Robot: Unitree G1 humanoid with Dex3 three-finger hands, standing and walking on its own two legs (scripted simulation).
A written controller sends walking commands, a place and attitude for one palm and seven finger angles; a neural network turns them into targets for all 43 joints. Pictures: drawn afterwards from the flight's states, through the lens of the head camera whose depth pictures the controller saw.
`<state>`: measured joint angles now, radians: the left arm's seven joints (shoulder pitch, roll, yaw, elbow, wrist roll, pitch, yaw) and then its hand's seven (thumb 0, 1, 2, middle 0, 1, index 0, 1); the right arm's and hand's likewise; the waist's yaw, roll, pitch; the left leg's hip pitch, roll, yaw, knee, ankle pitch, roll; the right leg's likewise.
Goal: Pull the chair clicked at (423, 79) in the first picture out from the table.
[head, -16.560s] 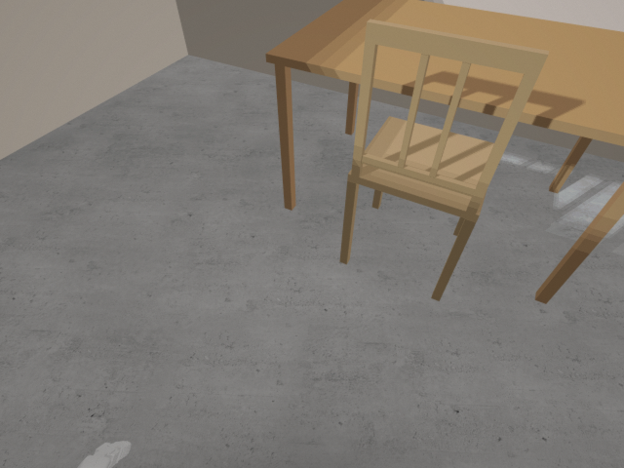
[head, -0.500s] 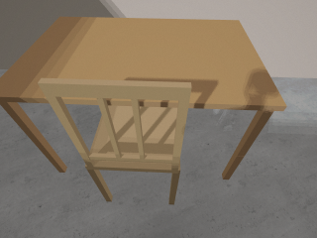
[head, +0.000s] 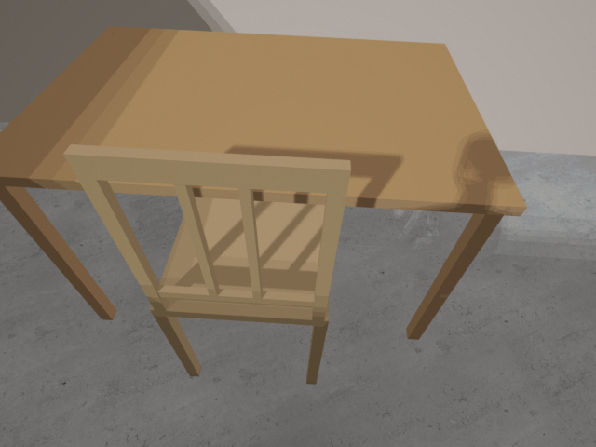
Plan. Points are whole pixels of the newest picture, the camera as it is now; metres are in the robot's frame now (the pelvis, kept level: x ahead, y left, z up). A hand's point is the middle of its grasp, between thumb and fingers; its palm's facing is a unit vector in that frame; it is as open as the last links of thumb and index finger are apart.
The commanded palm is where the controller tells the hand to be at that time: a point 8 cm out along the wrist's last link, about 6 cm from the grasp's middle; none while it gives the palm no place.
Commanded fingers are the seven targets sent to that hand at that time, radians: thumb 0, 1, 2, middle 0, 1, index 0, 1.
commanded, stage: come to a stop and stand still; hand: left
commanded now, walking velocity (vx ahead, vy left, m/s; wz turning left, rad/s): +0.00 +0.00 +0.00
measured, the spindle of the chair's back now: (200, 246) +0.45 +0.21 -0.06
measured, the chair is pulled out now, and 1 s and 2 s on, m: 0.00 0.00 0.00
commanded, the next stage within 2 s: look again from close up in 0.14 s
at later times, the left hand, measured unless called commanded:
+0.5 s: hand out of the picture -0.04 +0.16 -0.17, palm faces +0.02 -0.98 -0.19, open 7.4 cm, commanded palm none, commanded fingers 0.00 0.90 0.90 -0.20 -0.30 -0.20 -0.30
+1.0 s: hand out of the picture -0.04 +0.16 -0.17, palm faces +0.03 -0.98 -0.18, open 7.4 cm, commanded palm none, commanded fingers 0.00 0.90 0.90 -0.20 -0.30 -0.20 -0.30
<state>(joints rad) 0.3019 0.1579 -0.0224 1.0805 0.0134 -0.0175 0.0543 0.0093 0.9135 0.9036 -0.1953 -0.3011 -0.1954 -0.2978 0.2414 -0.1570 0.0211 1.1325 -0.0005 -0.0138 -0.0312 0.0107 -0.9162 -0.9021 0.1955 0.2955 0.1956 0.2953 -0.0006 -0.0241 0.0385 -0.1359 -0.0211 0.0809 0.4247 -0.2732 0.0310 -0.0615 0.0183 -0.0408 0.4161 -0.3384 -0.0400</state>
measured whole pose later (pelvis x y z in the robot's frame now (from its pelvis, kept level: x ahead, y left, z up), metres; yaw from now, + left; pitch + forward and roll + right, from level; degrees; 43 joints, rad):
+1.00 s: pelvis -0.02 +0.00 +0.00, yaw +1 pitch -1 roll +1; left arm 0.33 0.13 -0.02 1.10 0.02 -0.02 0.05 0.01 0.91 0.90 -0.19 -0.30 -0.19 -0.30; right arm 0.28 -0.14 0.02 1.15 0.00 -0.02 -0.03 0.01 -0.91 -0.90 0.20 0.30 0.20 0.30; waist 0.00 -0.02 0.04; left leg -0.15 -0.03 0.07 0.38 -0.22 0.04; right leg -0.08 0.01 -0.05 0.40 -0.30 -0.03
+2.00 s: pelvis -0.08 -0.01 -0.09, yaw +1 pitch +14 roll -1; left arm 0.40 0.20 0.17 0.00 -0.26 -0.35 -0.16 0.01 0.06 0.54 -0.12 -0.17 -0.11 -0.17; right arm 0.29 -0.19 0.00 0.59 0.04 -0.15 -0.06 0.02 -0.90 -0.90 0.20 0.30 0.20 0.30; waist -0.03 0.03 -0.13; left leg -0.92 0.03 0.03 1.11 -0.44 0.02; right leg -0.82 0.04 -0.11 1.10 -0.53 -0.07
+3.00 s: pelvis -0.07 +0.02 -0.07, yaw +2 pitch +14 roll -3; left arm 0.29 0.27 0.21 0.11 -0.28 -0.43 -0.27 -0.01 -0.50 0.31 -0.06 -0.08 -0.06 -0.08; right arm 0.26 -0.25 0.01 0.56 0.03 -0.18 -0.05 0.02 -0.90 -0.90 0.20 0.30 0.20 0.30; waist -0.04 0.02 -0.13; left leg -0.88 0.01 0.03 1.07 -0.44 0.06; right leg -0.76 0.02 -0.11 1.02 -0.51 -0.03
